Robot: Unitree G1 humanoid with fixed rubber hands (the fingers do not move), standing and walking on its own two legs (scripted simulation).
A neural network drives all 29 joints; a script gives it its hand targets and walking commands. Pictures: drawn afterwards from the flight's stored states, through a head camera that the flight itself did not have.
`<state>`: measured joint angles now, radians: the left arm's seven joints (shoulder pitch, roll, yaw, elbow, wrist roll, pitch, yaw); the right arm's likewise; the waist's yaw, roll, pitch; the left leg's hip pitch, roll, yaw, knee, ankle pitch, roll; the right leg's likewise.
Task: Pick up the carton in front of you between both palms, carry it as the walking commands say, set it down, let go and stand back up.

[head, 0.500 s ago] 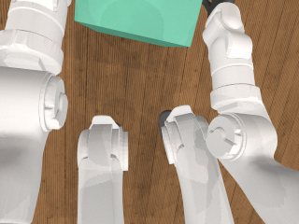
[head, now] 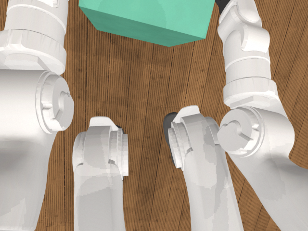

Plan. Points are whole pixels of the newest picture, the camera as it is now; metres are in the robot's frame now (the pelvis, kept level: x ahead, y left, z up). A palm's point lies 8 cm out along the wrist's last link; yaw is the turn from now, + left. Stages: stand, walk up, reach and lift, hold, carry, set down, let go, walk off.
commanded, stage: set down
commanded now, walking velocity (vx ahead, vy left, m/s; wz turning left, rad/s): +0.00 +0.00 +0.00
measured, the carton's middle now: out of the picture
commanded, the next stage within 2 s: let go in 1.68 s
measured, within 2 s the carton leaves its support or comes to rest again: neither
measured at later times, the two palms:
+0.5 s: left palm out of the picture +0.57 +0.16 -0.20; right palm (231, 12) +0.51 -0.17 -0.18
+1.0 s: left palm out of the picture +0.60 +0.17 -0.06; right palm out of the picture +0.52 -0.19 -0.07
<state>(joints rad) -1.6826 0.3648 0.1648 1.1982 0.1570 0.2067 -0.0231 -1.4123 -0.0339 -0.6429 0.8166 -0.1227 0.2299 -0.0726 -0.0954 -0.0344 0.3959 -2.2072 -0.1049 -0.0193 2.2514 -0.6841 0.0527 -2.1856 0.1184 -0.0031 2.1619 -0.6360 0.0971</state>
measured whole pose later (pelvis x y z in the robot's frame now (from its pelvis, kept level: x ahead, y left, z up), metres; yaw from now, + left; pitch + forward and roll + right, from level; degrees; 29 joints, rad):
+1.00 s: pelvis -0.02 -0.01 +0.05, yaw -1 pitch +39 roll -4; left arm -1.72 0.62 -0.06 1.24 -0.13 0.23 -0.09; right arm -1.40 -0.12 -0.33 0.81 0.13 0.24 -0.25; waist -0.14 -0.02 0.30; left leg -2.11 -0.02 0.00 2.04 -0.60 0.05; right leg -2.13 0.06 -0.04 1.96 -0.52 0.02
